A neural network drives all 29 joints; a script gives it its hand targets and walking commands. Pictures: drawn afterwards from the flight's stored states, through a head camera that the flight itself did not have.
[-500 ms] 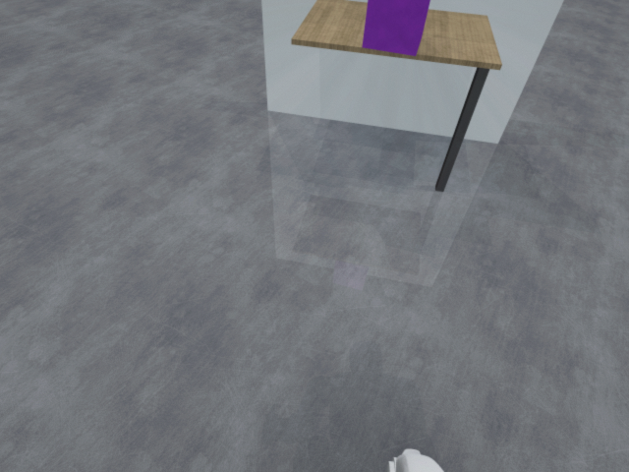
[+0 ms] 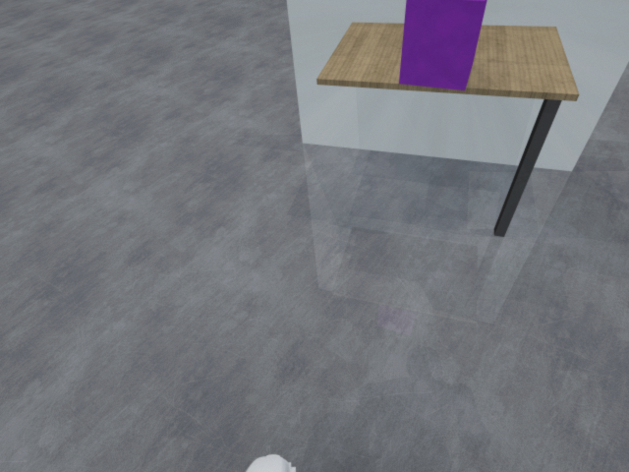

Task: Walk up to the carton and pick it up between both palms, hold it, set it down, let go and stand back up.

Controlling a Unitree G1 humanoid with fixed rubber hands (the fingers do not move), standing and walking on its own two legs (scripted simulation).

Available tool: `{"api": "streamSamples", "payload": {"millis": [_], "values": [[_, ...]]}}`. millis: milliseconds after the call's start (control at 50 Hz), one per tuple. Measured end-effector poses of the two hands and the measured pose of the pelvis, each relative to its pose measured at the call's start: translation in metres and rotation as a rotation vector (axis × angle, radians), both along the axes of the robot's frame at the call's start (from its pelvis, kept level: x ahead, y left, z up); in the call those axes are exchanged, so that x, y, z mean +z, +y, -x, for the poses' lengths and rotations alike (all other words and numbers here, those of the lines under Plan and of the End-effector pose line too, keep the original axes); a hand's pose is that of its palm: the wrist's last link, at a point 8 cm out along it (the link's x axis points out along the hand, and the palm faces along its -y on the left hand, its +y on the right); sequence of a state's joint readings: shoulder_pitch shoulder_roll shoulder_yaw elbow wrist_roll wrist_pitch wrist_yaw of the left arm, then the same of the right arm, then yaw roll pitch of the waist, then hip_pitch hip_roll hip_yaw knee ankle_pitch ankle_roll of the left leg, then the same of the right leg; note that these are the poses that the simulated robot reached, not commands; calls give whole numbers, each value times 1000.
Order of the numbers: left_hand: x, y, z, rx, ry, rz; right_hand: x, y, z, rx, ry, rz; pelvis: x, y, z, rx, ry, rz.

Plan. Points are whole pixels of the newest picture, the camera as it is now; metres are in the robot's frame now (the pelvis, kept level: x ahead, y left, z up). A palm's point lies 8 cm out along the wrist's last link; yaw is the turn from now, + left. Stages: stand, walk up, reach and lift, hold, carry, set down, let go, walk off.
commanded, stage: walk up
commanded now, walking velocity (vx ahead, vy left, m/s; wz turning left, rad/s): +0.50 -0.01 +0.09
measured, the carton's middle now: (442, 34) +1.37 -0.26 +0.00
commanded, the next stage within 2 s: none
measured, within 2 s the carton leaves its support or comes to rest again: neither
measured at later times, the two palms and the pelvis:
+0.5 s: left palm (174, 324) +0.40 +0.34 -0.14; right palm (484, 434) +0.23 -0.18 -0.11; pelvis +0.30 +0.08 +0.00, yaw -3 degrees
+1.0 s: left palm (256, 248) +0.60 +0.22 -0.15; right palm (519, 231) +0.63 -0.33 -0.12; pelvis +0.56 -0.05 -0.02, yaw -13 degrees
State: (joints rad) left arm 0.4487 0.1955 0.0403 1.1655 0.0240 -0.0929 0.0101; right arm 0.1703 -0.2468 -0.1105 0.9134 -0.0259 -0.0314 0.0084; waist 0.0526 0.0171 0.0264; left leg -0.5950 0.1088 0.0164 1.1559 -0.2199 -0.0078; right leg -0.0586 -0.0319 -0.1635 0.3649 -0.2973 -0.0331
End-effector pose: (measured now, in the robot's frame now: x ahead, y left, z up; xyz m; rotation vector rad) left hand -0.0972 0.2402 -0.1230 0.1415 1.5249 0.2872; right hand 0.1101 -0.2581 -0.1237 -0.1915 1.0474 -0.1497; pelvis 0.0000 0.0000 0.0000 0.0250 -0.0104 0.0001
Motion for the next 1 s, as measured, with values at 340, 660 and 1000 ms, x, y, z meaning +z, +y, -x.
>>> {"api": "streamSamples", "payload": {"millis": [340,660,1000], "values": [[-28,72,-251,-13,-3,61,-8,83,-192,-23,43,20,-11,74,-210,1,21,67],[-31,15,-630,-319,-444,232,1,90,-144,-331,451,27,-13,55,-382,-100,-5,65],[-28,-20,-698,-283,-167,8,3,-74,-521,-172,-17,77,-17,-48,-562,-224,-31,32]]}}
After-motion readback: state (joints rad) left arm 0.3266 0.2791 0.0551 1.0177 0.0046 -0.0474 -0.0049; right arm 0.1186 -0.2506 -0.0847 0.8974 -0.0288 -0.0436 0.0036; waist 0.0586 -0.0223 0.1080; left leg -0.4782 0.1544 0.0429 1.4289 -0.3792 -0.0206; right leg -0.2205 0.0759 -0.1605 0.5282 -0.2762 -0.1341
